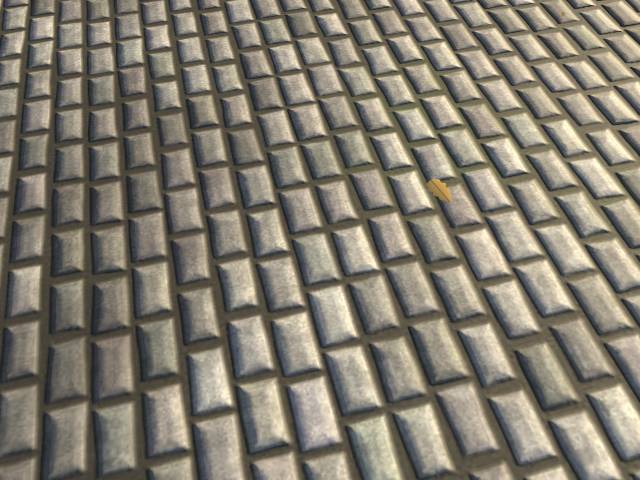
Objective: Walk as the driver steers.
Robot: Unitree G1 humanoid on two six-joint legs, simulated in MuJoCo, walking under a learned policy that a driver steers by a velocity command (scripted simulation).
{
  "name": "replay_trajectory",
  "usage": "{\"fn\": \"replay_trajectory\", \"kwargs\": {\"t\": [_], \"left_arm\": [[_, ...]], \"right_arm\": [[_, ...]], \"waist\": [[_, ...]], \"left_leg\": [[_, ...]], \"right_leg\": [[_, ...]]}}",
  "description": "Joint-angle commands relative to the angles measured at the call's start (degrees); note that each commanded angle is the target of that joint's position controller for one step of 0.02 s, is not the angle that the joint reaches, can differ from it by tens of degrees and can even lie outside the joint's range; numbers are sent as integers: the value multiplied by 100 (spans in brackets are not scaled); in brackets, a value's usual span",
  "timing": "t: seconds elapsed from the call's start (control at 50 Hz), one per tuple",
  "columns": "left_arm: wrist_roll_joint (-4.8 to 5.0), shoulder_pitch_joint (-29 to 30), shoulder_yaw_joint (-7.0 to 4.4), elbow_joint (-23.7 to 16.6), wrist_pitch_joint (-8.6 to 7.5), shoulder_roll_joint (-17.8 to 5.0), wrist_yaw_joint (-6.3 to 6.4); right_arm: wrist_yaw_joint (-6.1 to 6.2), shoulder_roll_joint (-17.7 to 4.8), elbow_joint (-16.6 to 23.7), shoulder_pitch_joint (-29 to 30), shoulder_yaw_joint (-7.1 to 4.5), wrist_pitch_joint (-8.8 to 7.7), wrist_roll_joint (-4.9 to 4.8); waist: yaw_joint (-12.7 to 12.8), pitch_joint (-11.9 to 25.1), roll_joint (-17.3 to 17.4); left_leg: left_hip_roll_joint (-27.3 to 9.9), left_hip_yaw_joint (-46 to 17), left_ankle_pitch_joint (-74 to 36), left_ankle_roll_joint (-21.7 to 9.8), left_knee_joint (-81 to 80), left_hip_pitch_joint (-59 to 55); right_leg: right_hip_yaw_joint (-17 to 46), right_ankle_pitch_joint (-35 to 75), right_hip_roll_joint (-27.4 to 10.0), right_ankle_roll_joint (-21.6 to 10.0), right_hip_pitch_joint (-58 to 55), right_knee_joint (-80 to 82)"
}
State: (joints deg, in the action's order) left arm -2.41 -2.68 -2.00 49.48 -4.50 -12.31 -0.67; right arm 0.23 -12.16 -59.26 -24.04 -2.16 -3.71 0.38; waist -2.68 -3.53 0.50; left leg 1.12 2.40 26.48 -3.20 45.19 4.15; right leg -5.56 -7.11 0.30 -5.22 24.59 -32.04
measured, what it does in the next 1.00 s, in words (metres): walks ahead, turning left: left foot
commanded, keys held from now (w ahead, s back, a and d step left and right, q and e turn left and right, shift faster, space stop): w+q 0.30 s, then q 0.46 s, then no key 0.24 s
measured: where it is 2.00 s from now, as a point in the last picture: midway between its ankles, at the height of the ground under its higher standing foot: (263, 435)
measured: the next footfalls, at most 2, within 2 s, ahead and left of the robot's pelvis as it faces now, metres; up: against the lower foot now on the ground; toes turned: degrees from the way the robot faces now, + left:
left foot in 0.48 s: +0.39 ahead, +0.11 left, +0.00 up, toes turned +18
right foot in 1.08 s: +0.43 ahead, -0.07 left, +0.00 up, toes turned +29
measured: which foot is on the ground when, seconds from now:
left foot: up 0.00-0.46, down 0.48-1.00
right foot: down 0.00-0.50, up 0.52-1.00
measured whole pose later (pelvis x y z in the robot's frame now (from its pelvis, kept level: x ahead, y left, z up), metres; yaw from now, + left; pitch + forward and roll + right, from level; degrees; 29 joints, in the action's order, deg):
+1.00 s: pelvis +0.33 +0.02 +0.02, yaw +27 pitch +1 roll +0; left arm -0.6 -10.5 -2.9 47.9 2.4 -13.9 2.3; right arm 0.5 -14.8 -48.3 -13.3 -3.9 1.3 1.7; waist -2.1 -1.2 -0.3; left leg 8.2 -5.7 7.1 -5.7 23.1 16.6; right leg 2.2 -22.4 -1.0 1.4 22.9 -44.4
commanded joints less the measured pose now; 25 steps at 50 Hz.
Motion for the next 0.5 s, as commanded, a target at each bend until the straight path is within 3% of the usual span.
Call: {"fn": "replay_trajectory", "kwargs": {"t": [0.02, 0.04, 0.08, 0.12, 0.18, 0.3, 0.38, 0.44, 0.46, 0.48, 0.5], "left_arm": [[136, -1521, -321, 245, 63, -1031, 46], [112, -1232, -235, 223, 12, -696, 27], [130, -1113, -146, 324, -76, -403, 80], [144, -1368, -144, 446, -187, -439, 94], [160, -1614, -177, 542, -258, -577, 112], [157, -1986, -135, 662, -241, -527, 169], [168, -2253, -129, 792, -155, -600, 282], [165, -2034, -209, 725, -54, -814, 378], [169, -1946, -237, 672, -3, -870, 384], [216, -1806, -261, 606, 38, -908, 354], [238, -1913, -228, 413, 34, -710, 314]], "right_arm": [[-1, -713, 459, 17, -174, -75, -22], [-20, -587, 469, 199, -148, -90, -32], [-78, -438, 394, 131, -148, 54, 107], [-146, -329, 382, 129, -153, 185, 134], [-206, -307, 570, 683, -163, 284, 123], [-280, -197, 1007, 1853, -84, 261, 100], [-279, -86, 1204, 2208, -2, 214, 158], [-240, -318, 1026, 1388, -91, 178, 214], [-217, -457, 907, 909, -158, 132, 234], [-170, -627, 753, 333, -248, 54, 284], [-102, -1182, 744, 76, -398, 1, 284]], "waist": [[584, 870, -474], [459, 493, -242], [195, 229, -419], [122, 237, -415], [137, 15, -357], [348, -243, -356], [424, -249, -410], [80, 242, -740], [-102, 539, -725], [-430, 865, -477], [-425, 1344, 279]], "left_leg": [[-210, -611, -317, -244, 2801, 3187], [-421, -604, -714, -242, 2495, 2998], [-612, -591, -1014, -151, 2052, 2536], [-600, -538, -1174, -84, 1984, 2454], [-704, -468, -1721, 3, 1723, 3058], [-613, -41, -2694, 72, 181, 3390], [-279, 594, -2634, -88, -787, 2851], [190, 745, -1956, -404, -974, 1989], [307, 659, -1930, -552, -1239, 1486], [304, 479, -2680, -720, -1967, 679], [-822, -706, -5137, -1052, -1709, -598]], "right_leg": [[3158, -1065, -2148, -997, -3126, 1738], [2524, -553, -1903, -805, -2466, 1976], [1605, -38, -1485, -429, -1767, 2251], [1214, 417, -1436, -382, -1656, 2375], [694, 609, -1393, -331, -1755, 2577], [-162, 1458, -1228, -168, -2118, 2552], [-715, 3724, -1273, -69, -2522, 1771], [-846, 5335, -1332, 0, -2792, 421], [-816, 5151, -1344, 2, -2741, -433], [-855, 4122, -1221, 150, -2393, -1688], [-877, 841, -781, 371, -1130, -3426]]}}
Keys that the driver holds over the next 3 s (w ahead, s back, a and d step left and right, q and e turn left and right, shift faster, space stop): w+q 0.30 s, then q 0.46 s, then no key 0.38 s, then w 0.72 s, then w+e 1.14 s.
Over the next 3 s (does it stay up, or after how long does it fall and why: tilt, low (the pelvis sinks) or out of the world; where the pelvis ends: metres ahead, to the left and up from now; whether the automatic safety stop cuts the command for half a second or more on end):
stays up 1.11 0.31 0.00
